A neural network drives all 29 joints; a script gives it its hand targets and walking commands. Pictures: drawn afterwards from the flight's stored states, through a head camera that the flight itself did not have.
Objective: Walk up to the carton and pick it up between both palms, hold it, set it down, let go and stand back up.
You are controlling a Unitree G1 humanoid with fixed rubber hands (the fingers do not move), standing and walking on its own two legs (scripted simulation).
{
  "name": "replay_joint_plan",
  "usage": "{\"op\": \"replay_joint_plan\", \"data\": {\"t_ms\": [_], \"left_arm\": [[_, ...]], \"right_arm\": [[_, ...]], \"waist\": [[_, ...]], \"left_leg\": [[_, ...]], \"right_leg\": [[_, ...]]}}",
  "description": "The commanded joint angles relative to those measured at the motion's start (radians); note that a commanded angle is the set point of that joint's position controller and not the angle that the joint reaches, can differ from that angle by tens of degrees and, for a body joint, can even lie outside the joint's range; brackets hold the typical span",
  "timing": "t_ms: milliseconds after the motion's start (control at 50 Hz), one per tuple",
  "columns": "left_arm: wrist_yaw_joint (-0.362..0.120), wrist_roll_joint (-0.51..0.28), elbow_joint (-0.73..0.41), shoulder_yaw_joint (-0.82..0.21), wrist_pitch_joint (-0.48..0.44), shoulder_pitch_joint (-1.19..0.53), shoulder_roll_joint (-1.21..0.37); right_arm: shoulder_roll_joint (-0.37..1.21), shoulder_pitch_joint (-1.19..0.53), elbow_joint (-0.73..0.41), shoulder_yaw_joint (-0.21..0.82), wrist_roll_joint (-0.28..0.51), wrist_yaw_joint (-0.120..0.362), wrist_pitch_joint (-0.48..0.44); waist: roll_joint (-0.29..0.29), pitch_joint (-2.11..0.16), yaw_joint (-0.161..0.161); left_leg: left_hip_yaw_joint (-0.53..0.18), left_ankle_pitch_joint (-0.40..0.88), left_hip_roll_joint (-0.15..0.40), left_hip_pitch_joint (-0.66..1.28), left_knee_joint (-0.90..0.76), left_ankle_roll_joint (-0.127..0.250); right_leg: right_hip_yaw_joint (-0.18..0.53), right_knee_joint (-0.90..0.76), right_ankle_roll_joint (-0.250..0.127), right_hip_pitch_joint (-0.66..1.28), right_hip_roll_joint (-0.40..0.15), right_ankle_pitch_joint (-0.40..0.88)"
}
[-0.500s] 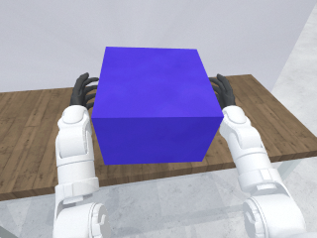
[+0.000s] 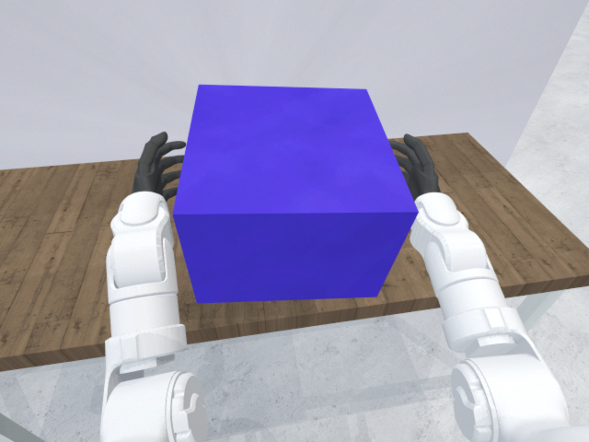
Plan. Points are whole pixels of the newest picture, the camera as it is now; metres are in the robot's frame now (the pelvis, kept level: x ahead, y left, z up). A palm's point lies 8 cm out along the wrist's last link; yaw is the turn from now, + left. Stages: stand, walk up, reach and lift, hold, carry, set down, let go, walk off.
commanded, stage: hold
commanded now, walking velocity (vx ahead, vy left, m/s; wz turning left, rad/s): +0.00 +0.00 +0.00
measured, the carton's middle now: (286, 189) +0.43 +0.01 +0.15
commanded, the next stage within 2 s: set down in 1.20 s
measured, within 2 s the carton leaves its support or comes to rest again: neither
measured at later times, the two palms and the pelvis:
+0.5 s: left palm (145, 200) +0.36 +0.19 +0.19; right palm (418, 196) +0.36 -0.17 +0.18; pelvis +0.00 +0.00 +0.00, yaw +0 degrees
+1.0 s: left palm (152, 198) +0.36 +0.18 +0.19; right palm (422, 193) +0.36 -0.17 +0.18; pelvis +0.01 +0.00 +0.00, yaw +0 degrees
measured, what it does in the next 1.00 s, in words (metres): stands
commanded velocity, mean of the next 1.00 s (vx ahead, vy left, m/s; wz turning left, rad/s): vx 0.00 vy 0.00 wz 0.00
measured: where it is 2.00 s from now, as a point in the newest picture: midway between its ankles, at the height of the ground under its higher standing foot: outside the picture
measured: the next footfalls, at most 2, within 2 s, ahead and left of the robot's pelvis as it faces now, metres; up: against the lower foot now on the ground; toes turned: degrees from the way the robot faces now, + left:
none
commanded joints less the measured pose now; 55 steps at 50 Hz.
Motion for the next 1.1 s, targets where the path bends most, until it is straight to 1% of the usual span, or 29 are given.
{"op": "replay_joint_plan", "data": {"t_ms": [0,20,40,80,100,160,200,220,240,320,340,360,380,420,460,520,560,660,720,760,780,800,820,860,900,960,1000,1060,1080], "left_arm": [[-0.148,-0.14,-0.088,-0.439,-0.057,-0.486,-0.491],[-0.148,-0.147,-0.123,-0.46,-0.06,-0.478,-0.497],[-0.151,-0.133,-0.076,-0.434,-0.057,-0.489,-0.47],[-0.155,-0.121,-0.098,-0.434,-0.055,-0.47,-0.47],[-0.16,-0.104,-0.081,-0.41,-0.046,-0.469,-0.465],[-0.158,-0.14,-0.167,-0.455,-0.052,-0.482,-0.477],[-0.152,-0.152,-0.147,-0.468,-0.065,-0.51,-0.474],[-0.146,-0.158,-0.174,-0.489,-0.07,-0.515,-0.486],[-0.141,-0.162,-0.163,-0.499,-0.069,-0.515,-0.499],[-0.15,-0.131,-0.084,-0.45,-0.049,-0.504,-0.485],[-0.145,-0.148,-0.152,-0.482,-0.049,-0.477,-0.519],[-0.142,-0.145,-0.134,-0.472,-0.047,-0.498,-0.504],[-0.144,-0.135,-0.132,-0.465,-0.044,-0.486,-0.498],[-0.143,-0.146,-0.144,-0.471,-0.043,-0.502,-0.503],[-0.144,-0.156,-0.133,-0.48,-0.046,-0.497,-0.505],[-0.141,-0.152,-0.099,-0.48,-0.042,-0.486,-0.515],[-0.138,-0.157,-0.125,-0.487,-0.046,-0.52,-0.516],[-0.142,-0.136,-0.069,-0.437,-0.042,-0.526,-0.505],[-0.144,-0.128,-0.078,-0.428,-0.045,-0.518,-0.495],[-0.143,-0.135,-0.086,-0.435,-0.046,-0.515,-0.495],[-0.142,-0.147,-0.115,-0.455,-0.051,-0.516,-0.512],[-0.143,-0.133,-0.09,-0.435,-0.051,-0.508,-0.49],[-0.143,-0.146,-0.141,-0.461,-0.056,-0.493,-0.498],[-0.143,-0.141,-0.155,-0.461,-0.055,-0.478,-0.495],[-0.148,-0.124,-0.118,-0.441,-0.048,-0.456,-0.463],[-0.15,-0.126,-0.114,-0.437,-0.044,-0.48,-0.486],[-0.149,-0.137,-0.126,-0.441,-0.047,-0.512,-0.486],[-0.144,-0.16,-0.178,-0.495,-0.061,-0.482,-0.502],[-0.142,-0.158,-0.155,-0.49,-0.062,-0.501,-0.493]], "right_arm": [[0.518,-0.664,-0.365,0.376,0.093,0.08,-0.071],[0.529,-0.659,-0.393,0.401,0.102,0.075,-0.074],[0.512,-0.656,-0.349,0.375,0.096,0.072,-0.064],[0.52,-0.59,-0.305,0.374,0.09,0.072,-0.055],[0.511,-0.588,-0.29,0.359,0.077,0.072,-0.048],[0.538,-0.609,-0.386,0.409,0.122,0.065,-0.058],[0.536,-0.648,-0.389,0.415,0.13,0.066,-0.059],[0.538,-0.626,-0.39,0.416,0.129,0.068,-0.06],[0.535,-0.631,-0.391,0.411,0.12,0.071,-0.059],[0.515,-0.637,-0.331,0.354,0.085,0.083,-0.045],[0.541,-0.615,-0.384,0.387,0.1,0.084,-0.053],[0.522,-0.622,-0.351,0.372,0.097,0.085,-0.048],[0.507,-0.593,-0.328,0.366,0.091,0.086,-0.042],[0.51,-0.618,-0.353,0.38,0.1,0.086,-0.045],[0.515,-0.636,-0.366,0.373,0.097,0.088,-0.051],[0.501,-0.639,-0.356,0.356,0.078,0.094,-0.057],[0.496,-0.655,-0.348,0.347,0.078,0.1,-0.06],[0.511,-0.669,-0.312,0.328,0.06,0.107,-0.059],[0.52,-0.67,-0.314,0.339,0.062,0.103,-0.067],[0.514,-0.666,-0.318,0.344,0.073,0.098,-0.068],[0.524,-0.692,-0.366,0.375,0.095,0.094,-0.078],[0.508,-0.662,-0.322,0.361,0.089,0.09,-0.068],[0.517,-0.625,-0.344,0.38,0.096,0.085,-0.069],[0.512,-0.619,-0.356,0.391,0.108,0.082,-0.067],[0.497,-0.598,-0.33,0.378,0.1,0.079,-0.054],[0.509,-0.616,-0.319,0.358,0.082,0.086,-0.052],[0.526,-0.631,-0.327,0.372,0.089,0.088,-0.054],[0.544,-0.628,-0.427,0.421,0.125,0.074,-0.066],[0.528,-0.649,-0.408,0.407,0.121,0.071,-0.065]], "waist": [[0.017,-0.369,-0.011],[0.02,-0.402,-0.013],[0.029,-0.339,-0.017],[0.033,-0.285,-0.02],[0.045,-0.252,-0.008],[0.042,-0.358,-0.011],[0.05,-0.344,-0.007],[0.066,-0.365,-0.019],[0.076,-0.349,-0.019],[0.059,-0.25,-0.013],[0.057,-0.317,-0.004],[0.064,-0.295,-0.017],[0.061,-0.289,-0.01],[0.065,-0.302,-0.012],[0.048,-0.322,-0.011],[0.061,-0.309,-0.02],[0.066,-0.312,-0.026],[0.047,-0.282,-0.009],[0.047,-0.321,0.003],[0.056,-0.334,-0.005],[0.06,-0.385,0.0],[0.059,-0.345,-0.008],[0.062,-0.395,-0.018],[0.07,-0.376,-0.014],[0.045,-0.326,-0.012],[0.053,-0.276,-0.007],[0.041,-0.287,-0.003],[0.053,-0.38,-0.016],[0.06,-0.361,-0.016]], "left_leg": [[0.026,0.245,-0.06,0.062,0.004,-0.013],[0.026,0.262,-0.063,0.067,0.01,-0.017],[0.022,0.22,-0.064,0.04,0.001,-0.014],[0.029,0.221,-0.058,0.043,-0.009,-0.017],[0.029,0.194,-0.059,0.025,-0.016,-0.014],[0.022,0.281,-0.062,0.049,0.009,-0.019],[0.024,0.266,-0.066,0.045,0.01,-0.023],[0.019,0.272,-0.063,0.064,0.011,-0.027],[0.018,0.247,-0.061,0.062,0.008,-0.03],[0.025,0.134,-0.053,0.023,-0.028,-0.015],[0.022,0.186,-0.048,0.043,-0.017,-0.014],[0.023,0.196,-0.05,0.044,-0.016,-0.024],[0.021,0.206,-0.047,0.059,-0.015,-0.026],[0.022,0.231,-0.048,0.063,-0.008,-0.03],[0.019,0.201,-0.045,0.057,-0.012,-0.026],[0.02,0.172,-0.04,0.055,-0.024,-0.022],[0.018,0.178,-0.037,0.063,-0.023,-0.027],[0.031,0.092,-0.044,0.011,-0.041,-0.008],[0.035,0.131,-0.049,0.012,-0.028,-0.007],[0.031,0.182,-0.051,0.036,-0.012,-0.013],[0.032,0.227,-0.054,0.053,0.003,-0.019],[0.03,0.24,-0.057,0.057,0.005,-0.02],[0.022,0.286,-0.053,0.082,0.02,-0.027],[0.023,0.313,-0.056,0.088,0.024,-0.036],[0.024,0.262,-0.057,0.08,0.012,-0.033],[0.029,0.166,-0.048,0.016,-0.023,-0.021],[0.03,0.198,-0.052,0.018,-0.018,-0.015],[0.021,0.303,-0.059,0.067,0.023,-0.027],[0.018,0.29,-0.059,0.07,0.024,-0.033]], "right_leg": [[0.006,0.007,0.037,0.188,0.048,0.195],[0.01,0.013,0.037,0.207,0.052,0.219],[0.01,0.002,0.036,0.185,0.046,0.186],[0.004,-0.002,0.033,0.172,0.043,0.175],[0.008,-0.009,0.034,0.164,0.042,0.143],[0.009,0.013,0.036,0.215,0.046,0.241],[0.005,0.012,0.036,0.188,0.047,0.22],[0.004,0.015,0.034,0.169,0.049,0.217],[0.001,0.004,0.024,0.15,0.049,0.161],[-0.002,-0.017,0.022,0.106,0.043,0.046],[-0.001,-0.006,0.018,0.135,0.051,0.086],[0.003,-0.01,0.016,0.128,0.05,0.093],[-0.002,-0.01,0.015,0.127,0.053,0.093],[-0.003,-0.008,0.015,0.132,0.055,0.094],[-0.008,-0.008,0.014,0.124,0.056,0.074],[-0.007,-0.015,0.011,0.109,0.052,0.04],[-0.013,-0.011,0.004,0.1,0.059,0.041],[-0.001,-0.017,0.015,0.106,0.044,-0.002],[0.001,-0.007,0.021,0.139,0.044,0.042],[-0.001,-0.003,0.023,0.15,0.047,0.096],[-0.001,0.01,0.022,0.164,0.052,0.14],[0.003,0.005,0.026,0.156,0.051,0.154],[0.004,0.012,0.024,0.182,0.052,0.202],[0.003,0.011,0.023,0.19,0.056,0.219],[-0.003,-0.001,0.03,0.167,0.054,0.178],[0.001,-0.009,0.02,0.147,0.048,0.079],[0.003,-0.001,0.023,0.156,0.045,0.126],[0.008,0.018,0.032,0.195,0.051,0.251],[0.006,0.018,0.032,0.179,0.051,0.231]]}}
